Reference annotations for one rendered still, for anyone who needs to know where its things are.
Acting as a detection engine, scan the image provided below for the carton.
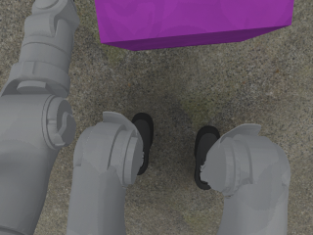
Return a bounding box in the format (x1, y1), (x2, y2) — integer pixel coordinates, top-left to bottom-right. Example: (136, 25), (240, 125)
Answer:
(94, 0), (294, 51)

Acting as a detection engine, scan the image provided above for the left robot upper arm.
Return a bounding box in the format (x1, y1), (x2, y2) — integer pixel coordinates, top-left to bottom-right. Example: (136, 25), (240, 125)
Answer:
(0, 94), (76, 235)

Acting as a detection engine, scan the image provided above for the left robot forearm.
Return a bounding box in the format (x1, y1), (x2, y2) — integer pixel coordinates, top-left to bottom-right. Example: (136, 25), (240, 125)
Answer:
(0, 0), (80, 98)

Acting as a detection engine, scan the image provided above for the right robot thigh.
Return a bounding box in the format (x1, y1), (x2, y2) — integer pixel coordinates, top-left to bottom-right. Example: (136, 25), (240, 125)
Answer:
(212, 134), (290, 235)

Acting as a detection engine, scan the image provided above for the left robot foot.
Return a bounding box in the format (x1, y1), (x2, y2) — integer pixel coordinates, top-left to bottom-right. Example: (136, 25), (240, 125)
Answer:
(131, 113), (154, 175)

